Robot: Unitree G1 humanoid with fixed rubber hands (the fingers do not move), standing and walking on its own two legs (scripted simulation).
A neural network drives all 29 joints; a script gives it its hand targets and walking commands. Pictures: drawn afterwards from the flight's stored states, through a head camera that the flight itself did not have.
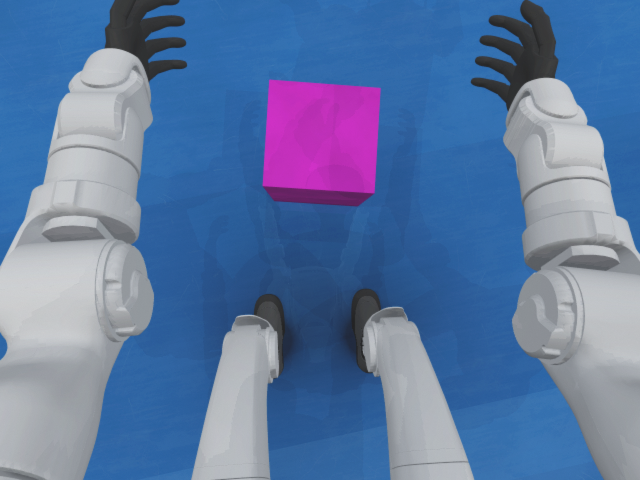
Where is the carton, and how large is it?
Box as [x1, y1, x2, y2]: [263, 80, 380, 205]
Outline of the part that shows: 269,80 263,186 274,200 358,205 374,192 380,88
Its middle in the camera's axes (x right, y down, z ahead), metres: -0.01 -0.19 +0.85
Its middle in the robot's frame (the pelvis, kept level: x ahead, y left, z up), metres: +0.56 -0.02 -0.53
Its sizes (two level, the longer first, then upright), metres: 0.210 0.200 0.250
